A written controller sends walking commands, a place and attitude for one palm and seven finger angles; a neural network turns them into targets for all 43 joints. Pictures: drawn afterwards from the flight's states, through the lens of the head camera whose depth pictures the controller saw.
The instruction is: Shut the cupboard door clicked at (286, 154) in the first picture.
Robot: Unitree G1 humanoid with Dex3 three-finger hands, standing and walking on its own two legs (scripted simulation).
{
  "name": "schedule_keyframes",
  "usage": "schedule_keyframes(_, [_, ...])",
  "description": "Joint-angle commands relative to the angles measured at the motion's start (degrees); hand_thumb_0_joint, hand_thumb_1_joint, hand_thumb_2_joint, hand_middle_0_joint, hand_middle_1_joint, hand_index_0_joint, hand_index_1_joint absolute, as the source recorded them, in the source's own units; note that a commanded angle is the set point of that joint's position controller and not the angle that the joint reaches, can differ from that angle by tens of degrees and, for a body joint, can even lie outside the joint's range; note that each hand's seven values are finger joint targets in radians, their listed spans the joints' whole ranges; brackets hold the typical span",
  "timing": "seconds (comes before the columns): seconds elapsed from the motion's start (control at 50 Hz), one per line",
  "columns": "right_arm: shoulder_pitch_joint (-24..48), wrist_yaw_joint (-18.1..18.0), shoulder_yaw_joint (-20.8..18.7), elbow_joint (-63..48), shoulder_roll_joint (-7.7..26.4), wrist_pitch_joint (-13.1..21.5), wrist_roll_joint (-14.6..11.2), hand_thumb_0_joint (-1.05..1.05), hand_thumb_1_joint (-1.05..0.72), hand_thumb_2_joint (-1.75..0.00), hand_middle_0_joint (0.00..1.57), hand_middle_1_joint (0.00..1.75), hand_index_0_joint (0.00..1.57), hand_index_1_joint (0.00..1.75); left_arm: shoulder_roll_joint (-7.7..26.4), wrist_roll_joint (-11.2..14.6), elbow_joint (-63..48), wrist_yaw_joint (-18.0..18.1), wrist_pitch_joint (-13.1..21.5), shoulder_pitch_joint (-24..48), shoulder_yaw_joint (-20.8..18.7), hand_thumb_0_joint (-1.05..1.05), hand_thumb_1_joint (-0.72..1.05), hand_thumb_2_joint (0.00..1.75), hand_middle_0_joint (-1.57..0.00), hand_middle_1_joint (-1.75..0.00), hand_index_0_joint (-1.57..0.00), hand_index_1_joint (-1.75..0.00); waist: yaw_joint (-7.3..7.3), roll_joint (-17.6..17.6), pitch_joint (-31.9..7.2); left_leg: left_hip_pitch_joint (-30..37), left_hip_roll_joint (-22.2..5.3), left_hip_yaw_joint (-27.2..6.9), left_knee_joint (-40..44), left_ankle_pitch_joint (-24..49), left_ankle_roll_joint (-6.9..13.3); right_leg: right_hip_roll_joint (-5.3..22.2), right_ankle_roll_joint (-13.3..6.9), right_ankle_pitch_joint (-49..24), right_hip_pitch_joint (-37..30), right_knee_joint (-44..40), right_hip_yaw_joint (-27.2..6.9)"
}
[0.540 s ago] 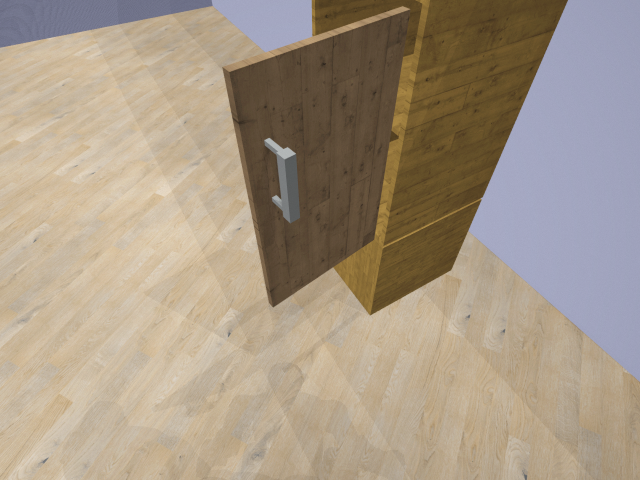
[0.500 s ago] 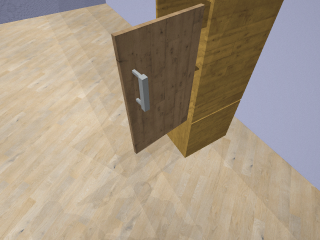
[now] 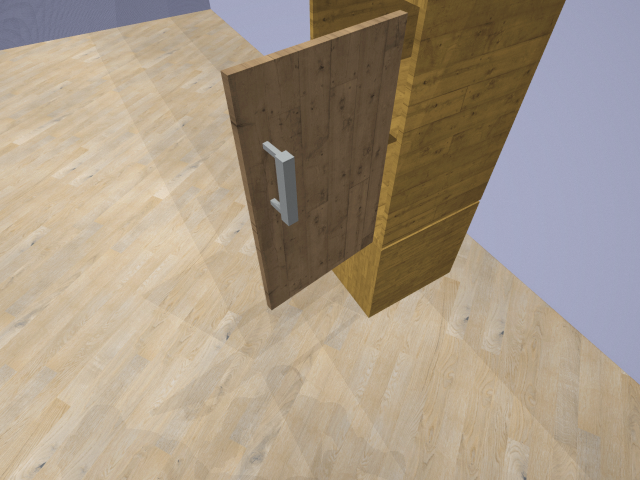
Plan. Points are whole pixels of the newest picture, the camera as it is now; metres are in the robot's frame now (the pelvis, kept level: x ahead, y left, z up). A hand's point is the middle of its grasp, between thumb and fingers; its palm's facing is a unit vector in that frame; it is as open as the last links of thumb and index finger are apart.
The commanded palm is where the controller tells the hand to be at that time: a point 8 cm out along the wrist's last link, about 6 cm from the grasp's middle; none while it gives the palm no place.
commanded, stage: look at it before walking up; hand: left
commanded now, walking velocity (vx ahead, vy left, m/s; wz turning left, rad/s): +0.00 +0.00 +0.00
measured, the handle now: (279, 184) +0.55 +0.10 +0.05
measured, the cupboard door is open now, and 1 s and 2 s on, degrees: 98 98 98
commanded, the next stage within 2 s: walk to a spot facing it in 0.30 s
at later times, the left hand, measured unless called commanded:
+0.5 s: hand out of the picture +0.05 +0.22 -0.17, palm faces -0.02 -0.96 -0.30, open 7.3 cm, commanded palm none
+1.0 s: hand out of the picture +0.08 +0.17 -0.18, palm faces -0.21 -0.94 -0.28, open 7.3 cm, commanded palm none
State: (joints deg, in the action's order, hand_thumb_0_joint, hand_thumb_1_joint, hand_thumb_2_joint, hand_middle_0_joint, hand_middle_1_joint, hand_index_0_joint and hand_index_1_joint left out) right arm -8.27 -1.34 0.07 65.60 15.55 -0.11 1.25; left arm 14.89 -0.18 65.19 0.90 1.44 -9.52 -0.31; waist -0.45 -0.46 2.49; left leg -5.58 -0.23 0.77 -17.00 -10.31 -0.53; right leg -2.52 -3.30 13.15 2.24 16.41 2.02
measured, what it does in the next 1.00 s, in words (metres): stands, turning right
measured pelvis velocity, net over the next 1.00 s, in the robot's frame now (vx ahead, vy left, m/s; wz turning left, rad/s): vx -0.04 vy -0.02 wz -0.27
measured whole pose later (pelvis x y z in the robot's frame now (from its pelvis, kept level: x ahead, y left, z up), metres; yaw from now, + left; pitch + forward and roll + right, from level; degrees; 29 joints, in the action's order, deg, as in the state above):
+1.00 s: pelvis -0.04 -0.02 -0.03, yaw -16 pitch -1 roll +1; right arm -10.1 -1.9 -3.6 57.7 13.5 -3.6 1.3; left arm 11.9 -1.4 53.8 -0.4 -1.7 -11.1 -4.2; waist 0.8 -1.9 7.0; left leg -21.8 -5.2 4.8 -55.5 -29.9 -2.9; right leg -1.4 -3.1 20.1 18.0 38.9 -0.3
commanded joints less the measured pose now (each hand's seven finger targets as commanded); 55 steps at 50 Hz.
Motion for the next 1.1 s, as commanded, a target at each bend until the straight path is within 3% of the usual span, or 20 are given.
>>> schedule_keyframes(0.0, [0.2, -0.6, -1.7, -2.5, 9.2, 1.1, -0.2, 0.0, -0.9, -0.9, 0.2, 0.3, 0.2, 0.3, 10.2, -0.1, -2.7, 0.7, 0.8, 0.2, -1.9, 0.0, 0.9, 0.9, -0.2, -0.3, -0.2, -0.3, 0.15, 0.6, -2.4, 2.4, -6.7, -5.2, 0.8, 12.7, 1.8, 9.6, 0.5, -16.6, 2.5, -2.2, -6.7])
schedule_keyframes(0.38, [0.1, -0.6, -1.8, -2.4, 9.3, 1.2, -0.3, 0.0, -0.9, -0.9, 0.2, 0.3, 0.2, 0.3, 10.7, -0.1, -2.9, 0.8, 0.9, 0.3, -2.0, 0.0, 0.9, 0.9, -0.2, -0.3, -0.2, -0.3, 0.12, 0.8, -2.5, 2.4, -6.7, -4.9, 0.5, 12.7, 1.7, 9.8, 0.8, -18.6, 2.2, -2.2, -7.0])
schedule_keyframes(0.4, [0.1, -0.7, -1.9, -2.5, 9.6, 1.1, -0.2, 0.0, -0.9, -0.9, 0.2, 0.3, 0.2, 0.3, 10.7, -0.1, -3.1, 0.7, 0.8, 0.4, -2.1, 0.0, 0.9, 0.9, -0.2, -0.3, -0.2, -0.3, 0.09, 0.3, -2.2, 2.7, -6.9, -4.5, 0.4, 12.6, 1.6, 9.6, 0.6, -18.8, 2.8, -2.0, -7.5])
schedule_keyframes(0.46, [-3.1, -1.1, -1.4, -2.2, 4.4, 0.1, -0.2, 0.0, -0.9, -0.9, 0.2, 0.3, 0.2, 0.3, 6.4, -0.1, -3.1, 1.0, -0.8, -1.6, -1.8, 0.0, 0.9, 0.9, -0.2, -0.3, -0.2, -0.3, -0.37, 0.8, -2.3, 2.5, -7.4, -1.8, -3.0, 12.2, 0.7, 9.4, 1.0, -22.1, 5.0, 0.9, -8.6])
schedule_keyframes(0.56, [-4.1, -1.8, -3.4, -5.4, 5.9, -1.0, -0.2, 0.0, -0.9, -0.9, 0.2, 0.3, 0.2, 0.3, 8.0, -0.6, -6.6, 0.5, -2.6, -2.6, -3.7, 0.0, 0.9, 0.9, -0.2, -0.3, -0.2, -0.3, -0.3, 2.1, -3.0, -0.3, -8.1, 1.5, -9.2, 8.2, 0.7, 9.2, -0.3, -25.7, 7.7, 6.6, -12.5])
schedule_keyframes(0.64, [-4.2, -1.9, -4.2, -8.0, 5.9, -1.3, -0.2, 0.0, -0.9, -0.9, 0.2, 0.3, 0.2, 0.3, 7.4, -0.9, -9.5, 0.1, -3.3, -2.1, -4.5, 0.0, 0.9, 0.9, -0.2, -0.3, -0.2, -0.3, -0.34, 1.6, -2.3, -1.4, -8.9, 1.4, -11.2, 3.0, 1.2, 7.9, -0.8, -20.6, 12.5, 9.0, -15.1])
schedule_keyframes(0.7, [-4.8, -2.0, -4.9, -9.0, 6.7, -0.9, 0.2, 0.0, -0.9, -0.9, 0.2, 0.3, 0.2, 0.3, 6.0, -0.9, -11.6, -0.6, -3.6, -1.1, -4.6, 0.0, 0.9, 0.9, -0.2, -0.3, -0.2, -0.3, -0.64, -4.1, -1.1, 0.0, -14.1, -3.3, -6.7, 2.3, 3.9, 3.6, 0.5, -13.3, 19.1, 16.5, -12.0])
schedule_keyframes(0.72, [-5.3, -2.0, -5.2, -9.3, 7.9, -0.7, 0.4, 0.0, -0.9, -0.9, 0.2, 0.3, 0.2, 0.3, 4.9, -0.9, -12.2, -0.9, -3.8, -1.0, -4.6, 0.0, 0.9, 0.9, -0.2, -0.3, -0.2, -0.3, -0.62, -8.3, -1.4, -0.3, -18.7, -7.2, -3.0, 3.4, 6.5, 1.5, 1.3, -5.6, 20.7, 24.2, -8.7])
schedule_keyframes(0.74, [-5.7, -2.0, -5.4, -9.5, 8.2, -0.2, 0.4, 0.0, -0.9, -0.9, 0.2, 0.3, 0.2, 0.3, 3.8, -0.9, -13.1, -1.0, -4.1, -0.2, -4.7, 0.0, 0.9, 0.9, -0.2, -0.3, -0.2, -0.3, -0.35, -12.2, -1.1, -1.0, -24.1, -10.2, 0.6, 7.5, 10.2, 0.6, 2.4, 12.8, 22.5, 34.4, -4.5])
schedule_keyframes(0.76, [-5.6, -2.0, -5.3, -9.9, 8.1, 0.1, 0.7, 0.0, -0.9, -0.9, 0.2, 0.3, 0.2, 0.3, 3.8, -1.1, -13.9, -1.3, -4.6, 0.3, -5.2, 0.0, 0.9, 0.9, -0.2, -0.3, -0.2, -0.3, -0.23, -11.1, -1.2, -2.4, -26.2, -10.4, 1.7, 10.0, 12.2, 2.1, 2.8, 18.8, 23.2, 40.8, -4.5])
schedule_keyframes(0.8, [-2.8, -2.0, -5.2, -11.0, 7.9, 0.5, 1.0, 0.0, -0.9, -0.9, 0.2, 0.3, 0.2, 0.3, 2.3, -1.1, -14.4, -1.9, -4.5, -0.3, -5.3, 0.0, 0.9, 0.9, -0.2, -0.3, -0.2, -0.3, 1.45, -8.4, -1.4, -3.8, -24.1, -4.2, -1.6, 14.6, 10.6, 4.8, 2.7, 17.5, 21.1, 37.6, -4.1])
schedule_keyframes(0.82, [-1.7, -1.9, -5.3, -11.5, 8.2, 0.3, 1.2, 0.0, -0.9, -0.9, 0.2, 0.3, 0.2, 0.3, 1.8, -1.0, -14.2, -2.0, -4.4, -1.9, -5.2, 0.0, 0.9, 0.9, -0.2, -0.3, -0.2, -0.3, 2.06, -8.9, -2.2, -4.3, -23.1, -1.2, -3.8, 15.2, 9.1, 5.0, 2.7, 16.6, 18.1, 33.5, -2.4])
schedule_keyframes(0.86, [-0.7, -1.7, -5.6, -11.9, 8.8, -0.2, 0.8, 0.0, -0.9, -0.9, 0.2, 0.3, 0.2, 0.3, 2.1, -1.2, -13.0, -2.2, -4.0, -6.5, -5.7, 0.0, 0.9, 0.9, -0.2, -0.3, -0.2, -0.3, 3.77, -4.9, -2.9, -8.0, -19.5, 3.3, -11.5, 10.4, 5.3, 3.5, 2.8, 7.0, 10.3, 21.1, 0.6])
schedule_keyframes(0.88, [0.3, -1.4, -5.7, -12.6, 7.8, -0.6, 0.3, 0.0, -0.9, -0.9, 0.2, 0.3, 0.2, 0.3, 4.3, -1.4, -12.1, -1.9, -3.5, -9.7, -6.3, 0.0, 0.9, 0.9, -0.2, -0.3, -0.2, -0.3, 5.25, 1.8, -2.0, -12.8, -14.8, 7.0, -20.8, 2.3, 1.9, 5.2, 2.0, -4.5, 6.1, 10.5, -2.7])
schedule_keyframes(0.9, [-0.7, -1.0, -5.2, -14.4, 3.2, -0.9, -0.4, 0.0, -0.9, -0.9, 0.2, 0.3, 0.2, 0.3, 11.4, -2.2, -12.4, -1.0, -2.6, -9.8, -7.5, 0.0, 0.9, 0.9, -0.2, -0.3, -0.2, -0.3, 4.56, 22.1, -0.9, -25.3, -4.2, 11.6, -35.8, -20.6, -2.9, 19.9, -3.9, -18.3, 2.8, 0.6, -27.5])
schedule_keyframes(0.92, [1.6, -0.8, -5.0, -15.5, 4.0, -1.6, -0.4, 0.0, -0.9, -0.9, 0.2, 0.3, 0.2, 0.3, 13.3, -1.2, -12.9, -0.5, -2.8, -11.7, -7.5, 0.0, 0.9, 0.9, -0.2, -0.3, -0.2, -0.3, 6.65, 17.8, -1.0, -25.9, -2.9, 3.0, -45.9, -27.2, -2.5, 24.6, -10.0, -19.3, 6.9, -0.7, -32.5])
schedule_keyframes(0.94, [3.2, -0.7, -5.2, -15.9, 3.0, -1.6, -0.5, 0.0, -0.9, -0.9, 0.2, 0.3, 0.2, 0.3, 12.1, -1.3, -13.4, 0.1, -2.8, -9.6, -7.7, 0.0, 0.9, 0.9, -0.2, -0.3, -0.2, -0.3, 4.94, 9.9, 0.0, -27.5, -3.3, -0.3, -50.7, -24.4, -2.3, 22.7, -11.6, -17.6, 8.2, 1.0, -33.3])
schedule_keyframes(0.96, [3.5, -0.9, -5.1, -15.4, 3.0, -1.5, -0.5, 0.0, -0.9, -0.9, 0.2, 0.3, 0.2, 0.3, 10.6, -1.6, -13.8, 0.5, -2.6, -6.9, -7.4, 0.0, 0.9, 0.9, -0.2, -0.3, -0.2, -0.3, 3.57, 9.4, -0.2, -29.3, -4.2, -2.6, -52.1, -21.4, -2.5, 20.4, -11.4, -19.1, 7.7, 3.2, -31.7])
schedule_keyframes(1.0, [2.1, -0.7, -4.8, -15.0, 2.0, -1.4, -0.4, 0.0, -0.9, -0.9, 0.2, 0.3, 0.2, 0.3, 8.2, -1.5, -14.8, 0.7, -2.3, -4.5, -6.8, 0.0, 0.9, 0.9, -0.2, -0.3, -0.2, -0.3, 1.88, 8.1, -3.1, -26.6, -4.1, -2.3, -49.5, -16.7, -3.1, 16.7, -9.5, -23.5, 6.7, 5.2, -25.2])
schedule_keyframes(1.08, [2.3, -0.6, -4.5, -15.4, 0.7, -1.5, -0.8, 0.0, -0.9, -0.9, 0.2, 0.3, 0.2, 0.3, 8.9, -1.5, -14.7, 0.5, -2.4, -6.1, -6.9, 0.0, 0.9, 0.9, -0.2, -0.3, -0.2, -0.3, 2.5, 7.5, -6.0, -22.3, -1.8, -0.6, -39.6, -14.9, -3.3, 13.9, -8.5, -25.1, 4.0, 5.6, -24.4])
